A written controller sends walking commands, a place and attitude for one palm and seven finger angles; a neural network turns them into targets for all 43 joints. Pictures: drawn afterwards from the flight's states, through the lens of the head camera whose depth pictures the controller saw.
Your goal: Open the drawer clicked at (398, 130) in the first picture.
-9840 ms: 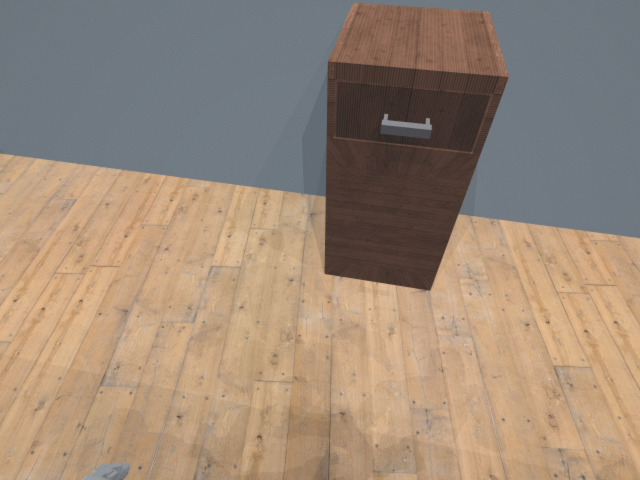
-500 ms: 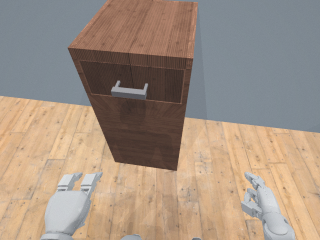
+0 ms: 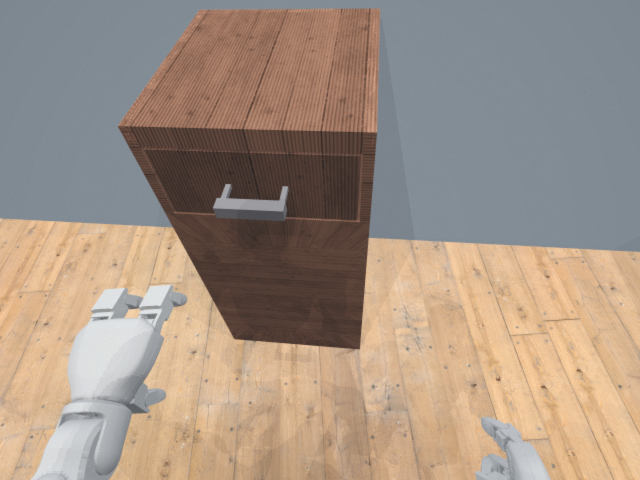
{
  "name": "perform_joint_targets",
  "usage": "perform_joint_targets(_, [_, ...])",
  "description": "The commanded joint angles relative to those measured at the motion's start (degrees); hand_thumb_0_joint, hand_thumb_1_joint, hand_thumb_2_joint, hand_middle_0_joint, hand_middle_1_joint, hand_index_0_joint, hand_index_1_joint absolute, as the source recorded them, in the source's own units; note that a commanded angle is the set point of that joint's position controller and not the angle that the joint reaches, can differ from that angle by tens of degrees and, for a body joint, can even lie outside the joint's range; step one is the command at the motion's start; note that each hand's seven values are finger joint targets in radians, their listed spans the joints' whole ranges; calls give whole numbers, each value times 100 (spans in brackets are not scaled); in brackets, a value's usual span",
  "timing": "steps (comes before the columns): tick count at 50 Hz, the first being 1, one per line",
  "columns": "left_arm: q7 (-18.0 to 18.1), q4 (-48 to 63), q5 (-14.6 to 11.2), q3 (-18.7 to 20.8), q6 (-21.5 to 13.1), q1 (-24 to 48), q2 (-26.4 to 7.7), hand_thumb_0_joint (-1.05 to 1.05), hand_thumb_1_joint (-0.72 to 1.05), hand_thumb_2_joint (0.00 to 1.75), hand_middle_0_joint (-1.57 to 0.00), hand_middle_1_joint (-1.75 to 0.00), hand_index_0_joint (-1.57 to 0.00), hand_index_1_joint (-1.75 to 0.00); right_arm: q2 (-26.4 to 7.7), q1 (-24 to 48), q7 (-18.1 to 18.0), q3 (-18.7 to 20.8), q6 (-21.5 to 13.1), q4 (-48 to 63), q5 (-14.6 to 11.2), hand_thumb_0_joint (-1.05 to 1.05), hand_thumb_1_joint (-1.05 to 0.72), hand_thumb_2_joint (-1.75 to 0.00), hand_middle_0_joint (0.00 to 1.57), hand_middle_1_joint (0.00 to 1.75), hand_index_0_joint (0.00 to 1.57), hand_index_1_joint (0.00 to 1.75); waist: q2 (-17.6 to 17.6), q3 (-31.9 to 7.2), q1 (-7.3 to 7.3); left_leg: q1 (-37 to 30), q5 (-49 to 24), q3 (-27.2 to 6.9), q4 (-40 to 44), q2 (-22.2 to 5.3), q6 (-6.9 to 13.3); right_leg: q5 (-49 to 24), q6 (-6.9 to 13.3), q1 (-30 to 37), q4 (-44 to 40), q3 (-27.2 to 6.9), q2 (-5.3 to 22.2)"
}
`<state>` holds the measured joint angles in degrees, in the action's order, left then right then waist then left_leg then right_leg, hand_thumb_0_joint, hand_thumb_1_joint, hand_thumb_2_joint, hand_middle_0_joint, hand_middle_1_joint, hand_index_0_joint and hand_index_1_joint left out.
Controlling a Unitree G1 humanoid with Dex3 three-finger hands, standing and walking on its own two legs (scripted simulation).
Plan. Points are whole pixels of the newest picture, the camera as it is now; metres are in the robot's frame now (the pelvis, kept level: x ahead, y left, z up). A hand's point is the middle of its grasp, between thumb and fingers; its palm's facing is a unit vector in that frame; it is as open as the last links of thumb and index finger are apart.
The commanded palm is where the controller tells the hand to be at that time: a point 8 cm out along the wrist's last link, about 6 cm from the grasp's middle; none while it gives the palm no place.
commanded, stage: raise the hand with hooked fingers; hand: left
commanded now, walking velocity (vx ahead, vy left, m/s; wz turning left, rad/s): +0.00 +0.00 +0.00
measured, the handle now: (253, 200) +0.55 +0.18 -0.02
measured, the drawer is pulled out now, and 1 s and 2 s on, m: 0.00 0.00 0.00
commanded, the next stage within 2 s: move the hooked fingers above the handle in 0.90 s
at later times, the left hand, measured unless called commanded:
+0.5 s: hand (143, 287) +0.30 +0.24 +0.10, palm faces +0.03 -0.05 -1.00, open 13.8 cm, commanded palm +0.28 +0.24 +0.16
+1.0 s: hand (142, 292) +0.29 +0.23 +0.10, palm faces +0.04 -0.05 -1.00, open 13.8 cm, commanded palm +0.27 +0.24 +0.16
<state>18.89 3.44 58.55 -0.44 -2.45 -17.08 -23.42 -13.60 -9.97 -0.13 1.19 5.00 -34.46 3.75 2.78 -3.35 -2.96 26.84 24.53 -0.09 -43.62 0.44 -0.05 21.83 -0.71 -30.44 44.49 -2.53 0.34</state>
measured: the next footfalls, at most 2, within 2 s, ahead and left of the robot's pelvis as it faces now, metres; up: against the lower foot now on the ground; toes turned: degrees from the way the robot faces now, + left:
none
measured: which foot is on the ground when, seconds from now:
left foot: down 0.00-1.00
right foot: down 0.00-1.00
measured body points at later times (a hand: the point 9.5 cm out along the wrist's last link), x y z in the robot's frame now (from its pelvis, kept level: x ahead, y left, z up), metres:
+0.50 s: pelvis +0.00 -0.01 +0.02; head +0.02 -0.04 +0.47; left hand +0.29 +0.24 +0.15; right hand +0.21 -0.21 -0.08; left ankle -0.03 +0.12 -0.71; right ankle +0.00 -0.13 -0.71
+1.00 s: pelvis -0.01 -0.01 +0.02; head +0.01 -0.04 +0.47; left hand +0.28 +0.24 +0.15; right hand +0.16 -0.24 -0.09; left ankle -0.03 +0.12 -0.71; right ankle +0.00 -0.13 -0.71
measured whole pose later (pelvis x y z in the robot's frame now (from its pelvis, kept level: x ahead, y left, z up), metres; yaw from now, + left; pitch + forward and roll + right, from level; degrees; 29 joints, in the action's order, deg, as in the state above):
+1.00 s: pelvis -0.01 -0.01 +0.02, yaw +0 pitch +2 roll +1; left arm 7.3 -7.7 55.6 -2.6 -2.9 4.7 -26.7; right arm -14.4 -9.0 -1.1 2.0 6.3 -36.9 0.1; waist 3.8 -1.0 -4.0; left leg 15.5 16.6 -0.5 -29.6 0.6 -0.4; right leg 15.0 -0.4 -19.5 31.9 -2.1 0.8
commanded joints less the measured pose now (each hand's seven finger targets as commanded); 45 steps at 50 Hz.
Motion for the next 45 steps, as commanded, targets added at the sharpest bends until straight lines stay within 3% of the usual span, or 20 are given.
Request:
perform_joint_targets(1, [199, 1134, -112, 555, 100, 913, -836, 0, -29, 39, -29, -107, -29, -107, -591, 779, -12, 284, -325, 964, -63, 0, -90, -90, 20, 30, 20, 30, -119, -1438, -47, -811, -2577, -9, 625, 45, 94, -2031, 345, 953, -579, 203, -122])
perform_joint_targets(7, [-213, 1053, -79, 455, 320, 1635, -1058, 0, -43, 33, -29, -115, -29, -115, -609, 850, -36, 245, -240, 932, -151, 0, -90, -90, 20, 30, 20, 30, -47, -1300, -119, -1041, -2784, 1, 947, 30, 77, -2029, 343, 1251, -794, 254, -114])
perform_joint_targets(13, [-607, 706, -133, 508, 408, 2495, -1270, 0, -50, 30, -30, -120, -30, -120, -589, 863, -93, 185, -154, 889, -226, 0, -90, -90, 20, 30, 20, 30, -95, -1144, -143, -1190, -2552, 107, 1275, 84, 92, -2022, 337, 1609, -1138, 248, -128])
perform_joint_targets(25, [-1301, 153, -336, 427, 169, 3938, -1523, 0, -50, 30, -30, -120, -30, -120, -597, 806, -174, 127, -89, 751, -303, 0, -90, -90, 20, 30, 20, 30, -269, -1129, -77, -1397, -2514, 203, 1593, 158, 122, -2223, 289, 2044, -1562, 246, -100])
perform_joint_targets(29, [-1448, -71, -447, 517, 30, 3375, -1457, 0, -50, 30, -30, -120, -30, -120, -618, 751, -121, 154, -85, 813, -307, 0, -90, -90, 20, 30, 20, 30, -424, -1131, -217, -1283, -2597, 228, 1668, 175, 114, -2349, 283, 2250, -1585, 245, -78])
perform_joint_targets(32, [-1425, 105, -455, 539, -110, 3403, -1464, 0, -50, 30, -30, -120, -30, -120, -642, 759, -95, 177, -71, 851, -308, 0, -90, -90, 20, 30, 20, 30, -386, -1093, -215, -1241, -2536, 236, 1698, 171, 117, -2279, 281, 2172, -1596, 245, -77])
perform_joint_targets(37, [-1071, 381, -363, 744, -329, 3631, -1621, 0, -50, 30, -30, -120, -30, -120, -637, 687, -85, 248, -129, 792, -291, 0, -90, -90, 20, 30, 20, 30, -153, -1356, -204, -1370, -2616, 203, 1647, 167, 117, -2255, 295, 2114, -1548, 232, -72])
perform_joint_targets(40, [-881, 213, -365, 734, -295, 3677, -1572, 0, -50, 30, -30, -120, -30, -120, -633, 681, -88, 275, -143, 709, -333, 0, -90, -90, 20, 30, 20, 30, -121, -1206, -159, -1305, -2364, 204, 1683, 157, 107, -1941, 298, 1966, -1596, 250, -88])
perform_joint_targets(43, [-787, 200, -307, 732, -195, 3760, -1622, 0, -50, 30, -30, -120, -30, -120, -658, 717, -96, 296, -154, 685, -340, 0, -90, -90, 20, 30, 20, 30, 16, -1355, -153, -1381, -2333, 201, 1697, 155, 95, -1845, 304, 1965, -1591, 251, -112])
perform_joint_targets(45, [-820, -4, -323, 529, -94, 3672, -1436, 0, -50, 30, -30, -120, -30, -120, -640, 718, -99, 278, -144, 665, -367, 0, -90, -90, 20, 30, 20, 30, -157, -1163, -135, -1303, -2201, 215, 1745, 148, 107, -1719, 302, 1914, -1628, 285, -111])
